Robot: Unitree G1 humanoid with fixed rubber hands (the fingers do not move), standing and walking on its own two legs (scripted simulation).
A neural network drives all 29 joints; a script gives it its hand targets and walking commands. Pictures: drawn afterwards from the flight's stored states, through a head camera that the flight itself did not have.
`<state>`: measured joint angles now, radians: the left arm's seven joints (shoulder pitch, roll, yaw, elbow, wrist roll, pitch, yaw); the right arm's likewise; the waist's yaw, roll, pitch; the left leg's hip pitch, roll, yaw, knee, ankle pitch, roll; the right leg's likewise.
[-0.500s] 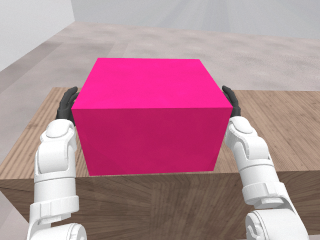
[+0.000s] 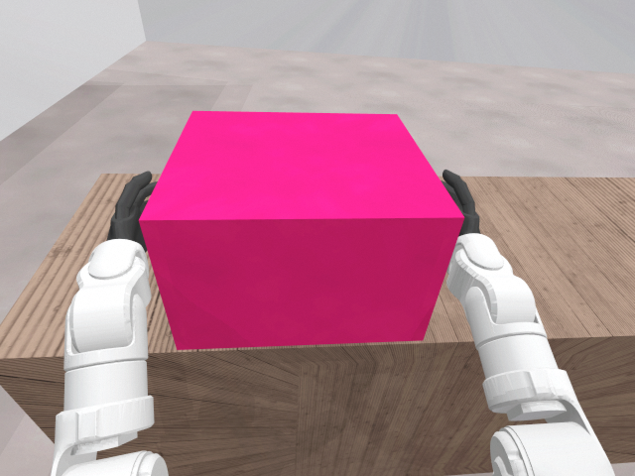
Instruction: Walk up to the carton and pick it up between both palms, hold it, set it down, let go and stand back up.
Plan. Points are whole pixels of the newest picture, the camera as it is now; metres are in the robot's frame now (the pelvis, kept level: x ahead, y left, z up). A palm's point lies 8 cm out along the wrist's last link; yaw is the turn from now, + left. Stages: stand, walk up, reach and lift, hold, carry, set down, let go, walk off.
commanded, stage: hold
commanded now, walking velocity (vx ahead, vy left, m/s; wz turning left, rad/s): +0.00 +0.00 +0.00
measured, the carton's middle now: (300, 218) +0.41 +0.01 +0.16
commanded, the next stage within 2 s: none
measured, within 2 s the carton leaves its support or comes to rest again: neither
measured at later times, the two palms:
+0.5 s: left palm (131, 241) +0.34 +0.20 +0.18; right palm (459, 235) +0.35 -0.19 +0.18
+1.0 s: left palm (130, 240) +0.35 +0.20 +0.18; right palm (456, 235) +0.35 -0.18 +0.18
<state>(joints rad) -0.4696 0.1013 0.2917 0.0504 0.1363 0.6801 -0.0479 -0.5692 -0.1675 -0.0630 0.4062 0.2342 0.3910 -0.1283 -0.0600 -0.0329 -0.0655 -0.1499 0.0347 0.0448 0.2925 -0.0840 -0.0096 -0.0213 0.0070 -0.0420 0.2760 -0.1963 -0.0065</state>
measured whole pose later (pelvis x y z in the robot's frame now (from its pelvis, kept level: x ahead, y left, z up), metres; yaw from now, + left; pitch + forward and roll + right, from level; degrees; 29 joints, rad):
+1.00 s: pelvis +0.00 +0.00 +0.00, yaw +0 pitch -4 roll +0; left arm -0.49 0.10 0.31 0.08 0.16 0.69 -0.06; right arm -0.59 -0.16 -0.07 0.45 0.22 0.39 -0.12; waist -0.06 -0.04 -0.06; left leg -0.14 0.03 0.05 0.28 -0.08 -0.01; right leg -0.02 0.00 -0.04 0.27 -0.19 0.00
